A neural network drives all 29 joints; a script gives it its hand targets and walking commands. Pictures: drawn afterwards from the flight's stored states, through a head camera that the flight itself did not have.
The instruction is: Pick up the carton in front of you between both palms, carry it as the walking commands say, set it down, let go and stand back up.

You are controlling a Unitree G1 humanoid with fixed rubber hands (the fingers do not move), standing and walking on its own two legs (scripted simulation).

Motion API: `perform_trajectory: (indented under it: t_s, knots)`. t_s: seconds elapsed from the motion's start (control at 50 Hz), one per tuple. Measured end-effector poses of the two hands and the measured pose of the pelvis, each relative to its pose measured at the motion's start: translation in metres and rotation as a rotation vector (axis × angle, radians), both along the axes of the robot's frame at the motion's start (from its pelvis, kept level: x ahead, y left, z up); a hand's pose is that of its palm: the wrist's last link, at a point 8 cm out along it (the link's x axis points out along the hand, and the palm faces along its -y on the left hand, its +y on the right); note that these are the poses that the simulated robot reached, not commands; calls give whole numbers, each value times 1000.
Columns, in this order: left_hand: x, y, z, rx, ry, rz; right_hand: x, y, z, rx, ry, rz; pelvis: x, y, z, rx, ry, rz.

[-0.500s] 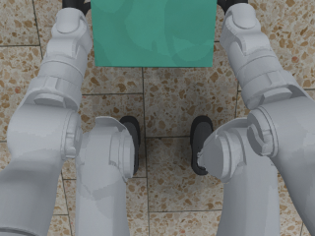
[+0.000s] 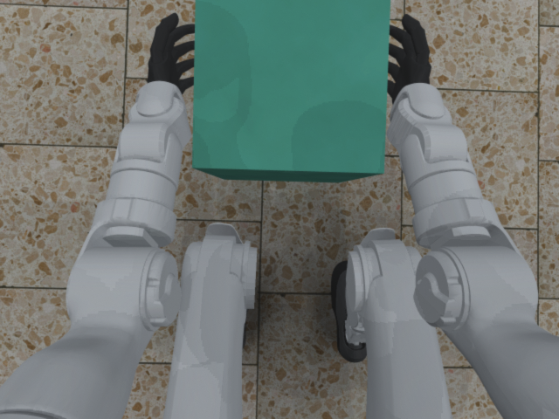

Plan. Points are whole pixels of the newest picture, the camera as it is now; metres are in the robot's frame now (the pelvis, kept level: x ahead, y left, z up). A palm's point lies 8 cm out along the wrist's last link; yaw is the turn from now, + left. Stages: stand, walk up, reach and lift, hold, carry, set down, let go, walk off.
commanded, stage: reach and lift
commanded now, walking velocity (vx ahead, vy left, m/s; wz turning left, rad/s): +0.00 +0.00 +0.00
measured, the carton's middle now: (286, 108) +0.50 +0.03 -0.16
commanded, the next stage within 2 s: none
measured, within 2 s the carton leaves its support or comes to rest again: neither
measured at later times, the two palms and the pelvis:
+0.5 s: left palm (99, 50) +0.46 +0.18 +0.08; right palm (497, 40) +0.49 -0.11 +0.08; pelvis +0.02 -0.01 +0.13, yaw +2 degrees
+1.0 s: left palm out of the picture +0.42 +0.17 +0.24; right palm out of the picture +0.44 -0.13 +0.25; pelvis +0.07 -0.01 +0.27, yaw +3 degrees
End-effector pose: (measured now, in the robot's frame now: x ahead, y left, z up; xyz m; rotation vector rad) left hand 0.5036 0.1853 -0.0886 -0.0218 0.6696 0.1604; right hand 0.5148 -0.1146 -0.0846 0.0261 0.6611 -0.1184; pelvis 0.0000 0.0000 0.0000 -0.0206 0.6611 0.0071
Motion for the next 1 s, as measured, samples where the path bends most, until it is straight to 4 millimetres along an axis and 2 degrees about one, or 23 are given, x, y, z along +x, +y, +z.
perform_trajectory:
  t_s: [0.08,0.16,0.3,0.46,0.64,1.0]
  knots:
    - [-13,3,41,-15,12,14,-8,7,38,10,11,16,-1,-3,24,4,26,10]
    - [-22,4,71,-15,28,18,-13,6,70,4,26,25,-2,-6,48,6,44,26]
    - [-29,4,112,-8,22,26,-16,6,112,3,18,32,3,-9,85,12,68,23]
    - [-37,-1,154,-13,12,24,-26,1,153,7,8,20,17,-9,123,12,63,24]
    - [-50,-5,210,-28,8,33,-40,-3,210,12,4,14,35,-7,169,14,-3,26]
    - [-82,-13,329,-29,20,32,-72,-11,330,4,16,16,70,-6,275,23,-218,38]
